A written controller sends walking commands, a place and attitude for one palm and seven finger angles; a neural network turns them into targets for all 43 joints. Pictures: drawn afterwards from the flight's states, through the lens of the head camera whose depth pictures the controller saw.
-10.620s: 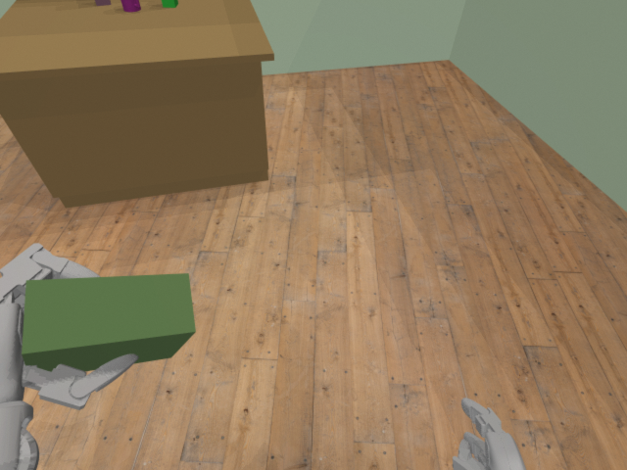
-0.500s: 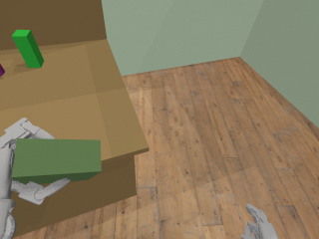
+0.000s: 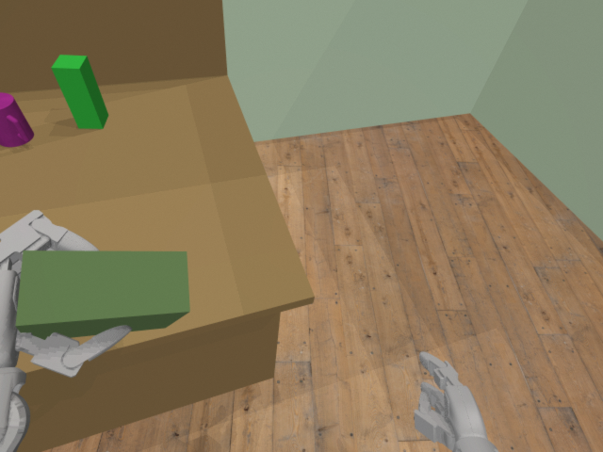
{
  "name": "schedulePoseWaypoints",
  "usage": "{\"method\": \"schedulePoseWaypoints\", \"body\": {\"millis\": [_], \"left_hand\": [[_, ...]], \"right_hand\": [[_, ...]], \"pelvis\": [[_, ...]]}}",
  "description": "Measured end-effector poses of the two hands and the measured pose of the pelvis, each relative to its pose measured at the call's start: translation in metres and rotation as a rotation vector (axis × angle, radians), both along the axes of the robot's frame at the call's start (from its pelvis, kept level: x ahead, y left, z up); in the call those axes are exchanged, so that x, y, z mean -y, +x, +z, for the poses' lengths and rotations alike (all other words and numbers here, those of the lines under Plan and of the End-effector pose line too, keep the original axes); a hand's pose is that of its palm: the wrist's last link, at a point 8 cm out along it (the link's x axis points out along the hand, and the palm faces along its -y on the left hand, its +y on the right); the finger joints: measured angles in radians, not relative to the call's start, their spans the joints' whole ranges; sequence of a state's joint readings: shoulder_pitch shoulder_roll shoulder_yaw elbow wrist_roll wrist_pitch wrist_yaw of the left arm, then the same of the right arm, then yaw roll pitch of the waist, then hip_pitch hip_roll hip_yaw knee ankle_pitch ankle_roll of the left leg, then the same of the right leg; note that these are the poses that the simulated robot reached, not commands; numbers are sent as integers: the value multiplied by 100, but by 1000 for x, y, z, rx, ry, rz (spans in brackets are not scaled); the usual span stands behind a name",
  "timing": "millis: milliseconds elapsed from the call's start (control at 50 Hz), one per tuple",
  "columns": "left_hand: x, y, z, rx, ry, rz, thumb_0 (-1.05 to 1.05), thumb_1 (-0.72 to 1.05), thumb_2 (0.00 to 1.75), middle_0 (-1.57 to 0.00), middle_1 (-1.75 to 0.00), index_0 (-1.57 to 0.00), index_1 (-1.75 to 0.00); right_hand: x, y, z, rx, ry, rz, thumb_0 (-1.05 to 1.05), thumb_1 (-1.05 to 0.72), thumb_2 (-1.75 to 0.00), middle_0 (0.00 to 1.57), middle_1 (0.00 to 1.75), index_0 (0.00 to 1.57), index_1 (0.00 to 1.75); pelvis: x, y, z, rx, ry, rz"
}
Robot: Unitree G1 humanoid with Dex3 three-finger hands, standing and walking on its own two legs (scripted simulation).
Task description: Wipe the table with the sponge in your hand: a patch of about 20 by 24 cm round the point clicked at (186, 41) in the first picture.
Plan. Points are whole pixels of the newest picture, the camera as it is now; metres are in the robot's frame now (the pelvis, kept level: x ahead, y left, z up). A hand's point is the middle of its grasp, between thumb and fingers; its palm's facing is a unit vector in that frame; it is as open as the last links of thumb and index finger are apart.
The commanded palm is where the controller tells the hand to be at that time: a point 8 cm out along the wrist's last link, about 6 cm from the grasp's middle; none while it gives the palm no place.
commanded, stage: come to a stop and stand still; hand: left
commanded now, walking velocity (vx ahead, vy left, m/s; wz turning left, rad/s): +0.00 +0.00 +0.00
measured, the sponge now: (132, 295) +0.23 +0.21 +0.13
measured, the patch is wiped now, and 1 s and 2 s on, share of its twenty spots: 0.00 0.00 0.00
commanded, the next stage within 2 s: look again from close up in 0.20 s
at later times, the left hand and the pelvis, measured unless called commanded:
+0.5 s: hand (65, 307) +0.20 +0.25 +0.15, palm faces +0.38 -0.85 -0.38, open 10.2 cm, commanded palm +0.15 +0.28 +0.17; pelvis -0.01 +0.00 +0.00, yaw +1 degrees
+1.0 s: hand (83, 305) +0.21 +0.24 +0.14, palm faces +0.39 -0.84 -0.37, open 10.2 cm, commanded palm +0.16 +0.28 +0.17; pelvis +0.00 -0.01 -0.01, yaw +2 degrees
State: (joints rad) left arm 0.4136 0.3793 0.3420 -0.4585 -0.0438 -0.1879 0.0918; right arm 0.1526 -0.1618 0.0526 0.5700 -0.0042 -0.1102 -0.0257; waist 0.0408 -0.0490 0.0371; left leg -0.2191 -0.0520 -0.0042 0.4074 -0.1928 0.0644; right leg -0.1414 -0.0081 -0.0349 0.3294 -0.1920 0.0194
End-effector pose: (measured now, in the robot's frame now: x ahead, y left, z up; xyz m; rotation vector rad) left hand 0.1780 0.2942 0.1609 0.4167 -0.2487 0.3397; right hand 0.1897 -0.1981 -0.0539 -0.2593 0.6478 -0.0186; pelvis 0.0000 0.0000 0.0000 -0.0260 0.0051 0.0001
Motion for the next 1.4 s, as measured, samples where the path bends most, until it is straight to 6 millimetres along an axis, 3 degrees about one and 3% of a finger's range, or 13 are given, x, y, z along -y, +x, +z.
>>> {"method": "schedulePoseWaypoints", "body": {"millis": [220,480,780,960,1140,1280,1400], "left_hand": [[-8,-3,-2,-5,-5,7,-1,-50,101,-71,-137,-73,-136],[0,-14,3,-6,24,12,-1,-50,101,-71,-137,-73,-136],[17,-20,1,-21,6,36,-1,-50,101,-71,-137,-73,-136],[15,-13,-4,-10,7,25,-1,-50,101,-70,-137,-73,-136],[6,2,6,38,83,14,-1,-50,101,-70,-137,-73,-136],[0,14,1,58,68,-6,-1,-50,101,-70,-137,-73,-136],[5,29,9,38,116,-38,-1,-50,101,-70,-137,-73,-136]], "right_hand": [[6,-15,-3,-34,-23,-45,2,-91,-89,20,30,20,30],[17,-38,-16,-79,-9,-79,2,-91,-90,20,30,20,30],[34,-29,-15,-51,-2,-74,2,-91,-90,20,30,20,30],[45,-22,-18,-56,-35,-95,2,-91,-90,20,30,20,30],[32,-12,-31,-77,-9,-95,2,-91,-90,20,30,20,30],[19,-3,-36,-82,7,-103,2,-91,-90,20,30,20,30],[10,-2,-36,-62,43,-99,2,-91,-90,20,30,20,30]], "pelvis": [[-9,-3,0,0,-2,4],[-4,-10,0,8,-1,10],[12,-10,-1,12,-2,18],[8,0,-8,8,-8,30],[2,16,-15,0,0,38],[-8,24,-21,8,16,5],[-10,30,-19,2,21,9]]}}
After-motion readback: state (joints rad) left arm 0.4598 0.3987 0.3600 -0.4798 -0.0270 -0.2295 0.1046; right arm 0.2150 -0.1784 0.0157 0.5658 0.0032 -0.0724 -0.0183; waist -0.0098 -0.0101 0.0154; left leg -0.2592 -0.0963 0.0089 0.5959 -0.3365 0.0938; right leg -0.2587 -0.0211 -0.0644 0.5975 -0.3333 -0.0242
